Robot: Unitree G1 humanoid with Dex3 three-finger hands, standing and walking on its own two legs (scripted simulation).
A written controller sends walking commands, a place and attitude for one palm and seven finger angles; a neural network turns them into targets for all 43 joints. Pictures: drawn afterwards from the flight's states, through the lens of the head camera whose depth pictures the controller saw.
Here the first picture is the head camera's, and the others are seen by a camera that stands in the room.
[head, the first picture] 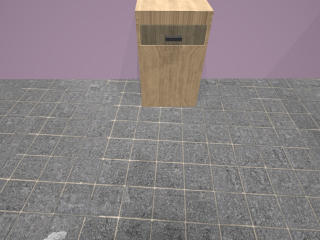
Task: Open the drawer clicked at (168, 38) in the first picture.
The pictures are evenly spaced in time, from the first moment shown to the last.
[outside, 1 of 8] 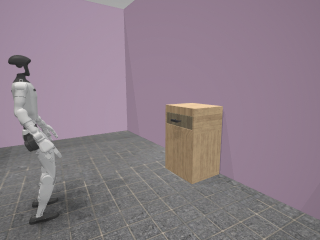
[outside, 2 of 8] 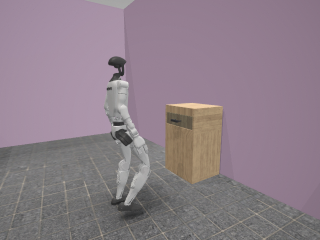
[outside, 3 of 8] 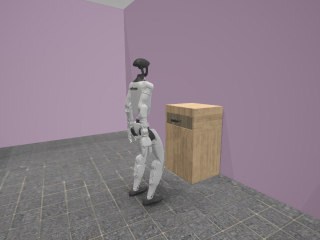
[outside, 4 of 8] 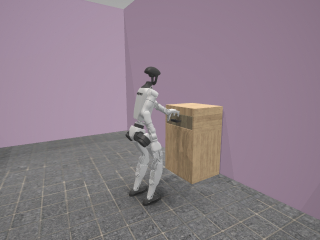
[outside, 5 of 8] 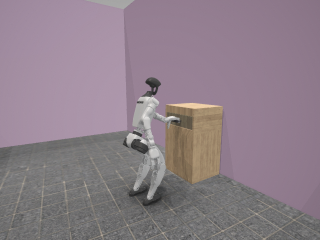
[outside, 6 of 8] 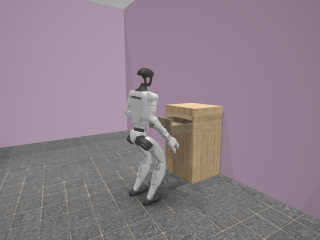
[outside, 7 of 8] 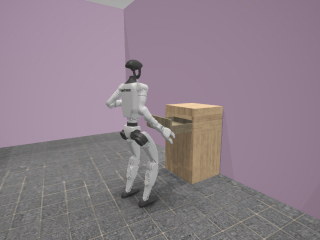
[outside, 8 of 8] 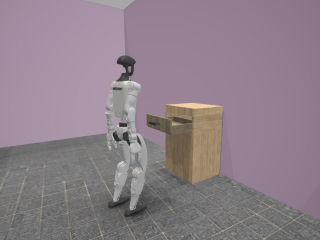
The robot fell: no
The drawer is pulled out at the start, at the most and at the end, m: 0.00 0.30 0.29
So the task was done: yes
